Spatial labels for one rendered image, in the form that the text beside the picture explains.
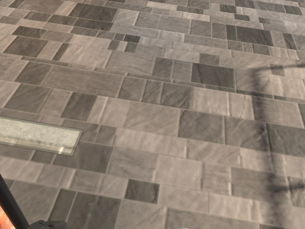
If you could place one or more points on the left robot hand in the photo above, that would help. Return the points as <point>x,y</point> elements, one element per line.
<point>50,224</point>

